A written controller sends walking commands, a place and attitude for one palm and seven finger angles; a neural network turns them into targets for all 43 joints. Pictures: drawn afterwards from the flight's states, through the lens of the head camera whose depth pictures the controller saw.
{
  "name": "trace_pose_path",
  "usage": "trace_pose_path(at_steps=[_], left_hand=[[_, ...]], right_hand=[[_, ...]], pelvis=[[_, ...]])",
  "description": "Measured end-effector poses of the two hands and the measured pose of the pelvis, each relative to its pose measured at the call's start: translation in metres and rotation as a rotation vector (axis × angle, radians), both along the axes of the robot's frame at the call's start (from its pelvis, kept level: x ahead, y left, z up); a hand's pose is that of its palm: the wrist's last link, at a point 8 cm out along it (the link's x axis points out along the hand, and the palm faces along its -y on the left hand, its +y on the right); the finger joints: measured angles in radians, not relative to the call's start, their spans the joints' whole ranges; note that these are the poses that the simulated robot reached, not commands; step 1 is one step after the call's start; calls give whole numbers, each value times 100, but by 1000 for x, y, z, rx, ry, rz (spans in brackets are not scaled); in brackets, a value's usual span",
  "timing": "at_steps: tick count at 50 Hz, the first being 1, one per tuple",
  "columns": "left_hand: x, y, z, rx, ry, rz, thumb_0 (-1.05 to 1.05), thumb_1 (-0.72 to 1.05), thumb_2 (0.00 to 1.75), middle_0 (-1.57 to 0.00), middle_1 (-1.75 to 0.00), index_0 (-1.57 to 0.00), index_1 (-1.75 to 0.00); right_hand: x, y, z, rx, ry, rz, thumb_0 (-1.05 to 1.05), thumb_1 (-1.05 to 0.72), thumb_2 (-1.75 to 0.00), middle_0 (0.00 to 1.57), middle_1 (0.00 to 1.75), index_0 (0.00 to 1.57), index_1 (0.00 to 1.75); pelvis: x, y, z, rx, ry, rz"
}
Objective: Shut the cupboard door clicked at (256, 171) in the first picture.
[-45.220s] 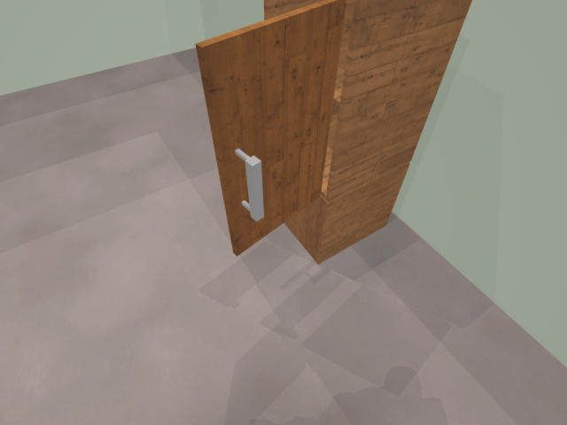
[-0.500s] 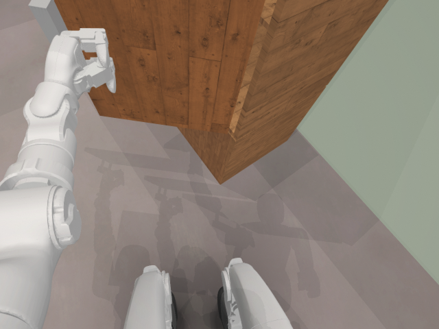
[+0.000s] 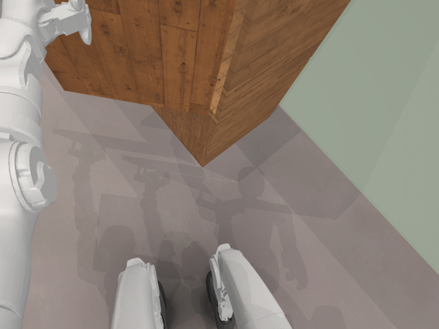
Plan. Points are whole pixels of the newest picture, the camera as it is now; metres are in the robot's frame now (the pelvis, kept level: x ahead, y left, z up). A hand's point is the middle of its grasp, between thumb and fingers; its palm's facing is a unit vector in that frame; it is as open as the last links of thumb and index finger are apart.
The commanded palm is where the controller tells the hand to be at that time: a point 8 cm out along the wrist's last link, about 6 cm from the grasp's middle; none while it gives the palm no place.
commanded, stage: pull the fist back off the door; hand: left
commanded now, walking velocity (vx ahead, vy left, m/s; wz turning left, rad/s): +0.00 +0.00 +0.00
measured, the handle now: out of the picture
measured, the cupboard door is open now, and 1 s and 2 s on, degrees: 44 37 37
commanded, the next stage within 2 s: draw the hand back to the body in 0.98 s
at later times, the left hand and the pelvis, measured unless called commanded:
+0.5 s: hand (101, 15) +0.59 +0.09 +0.09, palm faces +0.09 -1.00 -0.02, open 3.1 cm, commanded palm +0.55 +0.13 +0.09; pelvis +0.02 -0.01 +0.03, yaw +1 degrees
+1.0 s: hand (103, 69) +0.50 +0.09 +0.09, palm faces +0.07 -1.00 -0.04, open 3.1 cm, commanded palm +0.48 +0.14 +0.09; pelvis +0.02 -0.02 +0.05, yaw +3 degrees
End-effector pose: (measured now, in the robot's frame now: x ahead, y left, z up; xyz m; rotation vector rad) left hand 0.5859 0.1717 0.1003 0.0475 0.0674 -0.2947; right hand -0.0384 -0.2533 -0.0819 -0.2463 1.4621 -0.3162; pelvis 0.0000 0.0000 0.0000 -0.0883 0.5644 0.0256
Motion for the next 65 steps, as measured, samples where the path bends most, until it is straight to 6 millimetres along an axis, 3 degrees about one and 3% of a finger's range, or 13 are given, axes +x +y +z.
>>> trace_pose_path(at_steps=[7,11,14,17,21,29,42,51,59,65], left_hand=[[12,-5,0,-35,6,6,0,88,92,-130,-150,-130,-150],[12,-1,-8,-148,10,289,2,85,90,-130,-150,-130,-150],[5,-2,-13,-46,-28,420,2,86,89,-130,-150,-129,-150],[-4,-12,-15,28,-54,410,2,87,89,-129,-150,-129,-150],[-12,-27,-14,-7,-8,373,2,89,89,-130,-150,-129,-150],[-28,-29,4,-1,-45,388,2,89,90,-130,-150,-130,-150],[-91,-21,-11,-12,-75,383,2,90,90,-130,-150,-130,-150],[-110,-28,-3,-8,-94,368,2,90,90,-130,-150,-130,-150],[-112,-25,9,-11,-119,374,2,90,90,-130,-150,-130,-150],[-141,-9,25,4,-116,383,2,90,90,-130,-150,-130,-150]], right_hand=[[-8,0,1,-19,30,2,0,-91,-90,20,30,21,30],[-8,7,2,25,43,38,0,-91,-90,20,30,20,30],[-6,14,2,83,50,50,0,-91,-90,20,30,20,30],[-4,20,3,129,59,35,0,-91,-90,20,30,20,30],[2,23,8,152,53,22,0,-91,-90,20,30,20,30],[24,10,19,153,-8,33,0,-91,-90,20,30,20,30],[82,-19,20,118,-89,117,0,-91,-90,20,30,20,30],[119,-19,17,108,-202,157,0,-91,-90,20,30,20,30],[113,-12,13,128,-219,146,0,-91,-90,20,30,20,30],[101,-3,24,168,-212,97,0,-91,-90,20,30,20,30]], pelvis=[[-1,0,-5,-9,22,2],[0,0,-4,-8,33,-1],[2,-1,0,-3,33,2],[5,-2,7,4,20,6],[10,-4,19,12,-3,10],[23,-8,35,37,-48,1],[27,-14,45,63,-108,19],[20,-16,46,70,-141,26],[13,-16,45,73,-150,21],[17,-15,63,85,-204,-1]])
